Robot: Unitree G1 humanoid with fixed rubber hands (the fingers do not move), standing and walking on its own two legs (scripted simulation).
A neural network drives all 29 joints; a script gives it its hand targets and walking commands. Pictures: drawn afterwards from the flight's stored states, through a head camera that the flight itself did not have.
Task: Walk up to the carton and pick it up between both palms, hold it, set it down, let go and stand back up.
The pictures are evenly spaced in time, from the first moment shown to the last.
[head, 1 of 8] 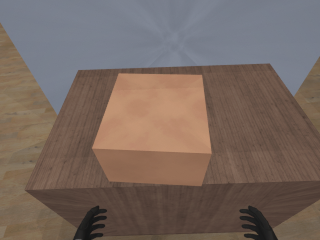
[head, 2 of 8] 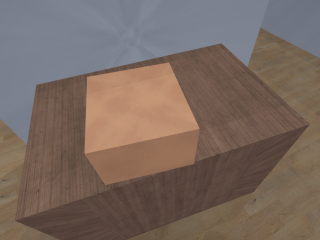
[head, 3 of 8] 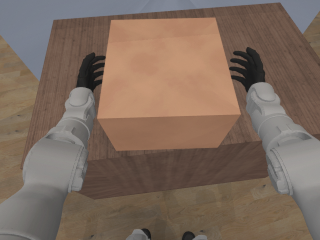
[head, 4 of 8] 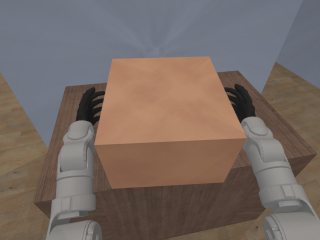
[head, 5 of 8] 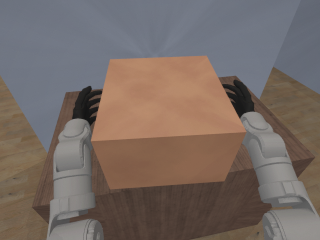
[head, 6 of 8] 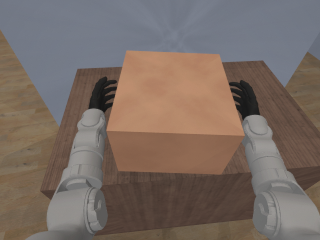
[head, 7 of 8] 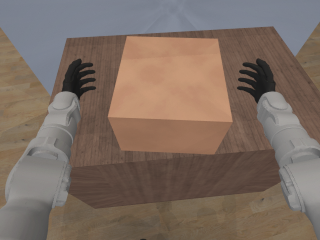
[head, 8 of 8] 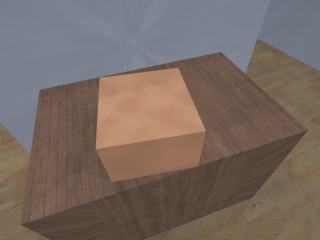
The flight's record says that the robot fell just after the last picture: no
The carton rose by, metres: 0.17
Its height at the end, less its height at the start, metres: +0.00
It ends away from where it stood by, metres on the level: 0.02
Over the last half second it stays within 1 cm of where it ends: yes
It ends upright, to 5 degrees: yes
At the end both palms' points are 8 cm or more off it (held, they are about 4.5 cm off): yes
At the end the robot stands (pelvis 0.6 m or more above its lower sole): yes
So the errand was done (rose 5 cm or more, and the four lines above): yes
